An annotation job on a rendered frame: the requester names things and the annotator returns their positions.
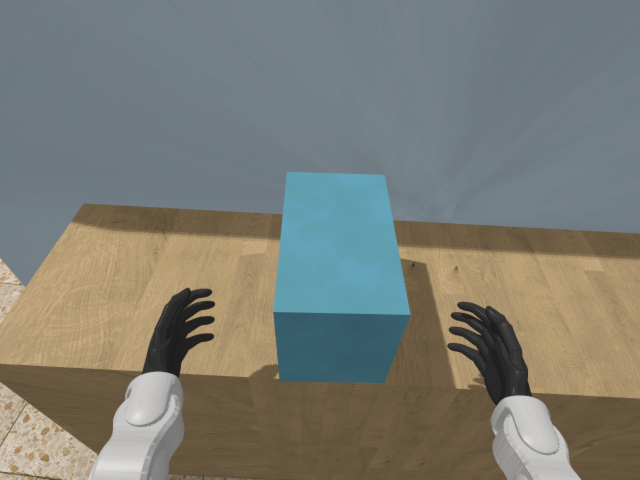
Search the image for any right robot forearm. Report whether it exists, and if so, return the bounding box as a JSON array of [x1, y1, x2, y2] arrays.
[[490, 395, 581, 480]]

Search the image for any carton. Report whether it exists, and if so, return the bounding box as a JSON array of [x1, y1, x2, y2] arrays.
[[273, 172, 410, 383]]

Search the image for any left robot forearm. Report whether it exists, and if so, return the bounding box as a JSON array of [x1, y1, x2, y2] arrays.
[[88, 372, 184, 480]]

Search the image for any right robot hand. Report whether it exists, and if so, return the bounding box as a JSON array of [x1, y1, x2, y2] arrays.
[[447, 302, 532, 406]]

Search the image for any left robot hand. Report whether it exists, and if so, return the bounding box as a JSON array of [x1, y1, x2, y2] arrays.
[[142, 288, 215, 378]]

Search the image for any pedestal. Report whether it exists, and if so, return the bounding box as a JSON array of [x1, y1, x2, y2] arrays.
[[0, 203, 640, 480]]

